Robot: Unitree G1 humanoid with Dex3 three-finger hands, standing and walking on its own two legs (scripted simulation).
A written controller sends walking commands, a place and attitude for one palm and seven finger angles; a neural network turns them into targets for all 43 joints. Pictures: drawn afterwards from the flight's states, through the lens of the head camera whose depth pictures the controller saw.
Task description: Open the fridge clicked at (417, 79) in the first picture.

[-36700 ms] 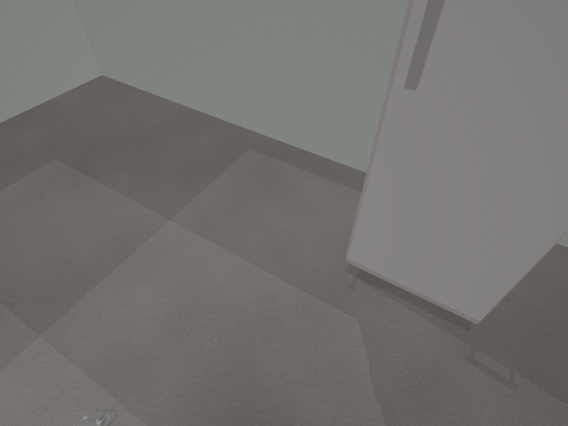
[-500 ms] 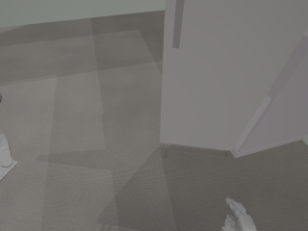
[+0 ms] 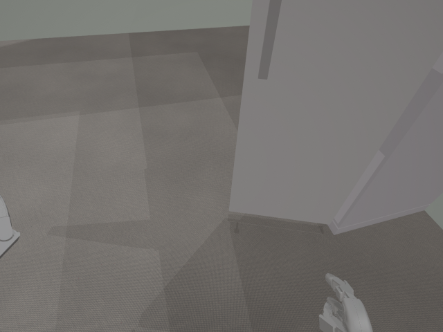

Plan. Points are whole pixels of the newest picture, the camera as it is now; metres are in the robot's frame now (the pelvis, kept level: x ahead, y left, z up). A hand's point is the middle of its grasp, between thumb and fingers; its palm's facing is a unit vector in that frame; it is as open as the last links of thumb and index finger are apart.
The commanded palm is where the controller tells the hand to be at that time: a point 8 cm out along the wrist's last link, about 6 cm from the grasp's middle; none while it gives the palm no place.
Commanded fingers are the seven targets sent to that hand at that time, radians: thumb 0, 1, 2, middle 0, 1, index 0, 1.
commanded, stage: stop stepping back and stand still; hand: left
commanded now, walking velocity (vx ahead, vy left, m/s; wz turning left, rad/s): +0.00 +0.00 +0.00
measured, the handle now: (270, 24) +0.77 -0.07 +0.23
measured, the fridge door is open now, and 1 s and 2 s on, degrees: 66 66 66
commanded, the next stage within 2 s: let the arm hang, fingers relaxed in 0.46 s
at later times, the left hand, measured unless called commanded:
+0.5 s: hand (4, 254) +0.17 +0.28 +0.16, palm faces +0.45 -0.77 -0.45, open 7.4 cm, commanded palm +0.11 +0.31 +0.18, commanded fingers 0.00 0.90 0.90 -0.20 -0.30 -0.20 -0.30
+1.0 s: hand out of the picture -0.01 +0.19 -0.18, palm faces -0.02 -0.98 -0.19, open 7.2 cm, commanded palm none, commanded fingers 0.00 0.90 0.90 -0.20 -0.30 -0.20 -0.30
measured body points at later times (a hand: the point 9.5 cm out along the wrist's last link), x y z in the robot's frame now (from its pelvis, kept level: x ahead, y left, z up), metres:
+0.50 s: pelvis -0.02 +0.01 +0.00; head -0.02 +0.02 +0.45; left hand +0.14 +0.32 +0.19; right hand +0.13 -0.22 -0.08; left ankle +0.00 +0.09 -0.74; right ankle +0.00 -0.12 -0.74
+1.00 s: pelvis -0.03 -0.01 +0.00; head -0.01 +0.01 +0.45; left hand -0.01 +0.24 -0.16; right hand +0.01 -0.30 -0.13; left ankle +0.00 +0.09 -0.74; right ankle +0.00 -0.12 -0.74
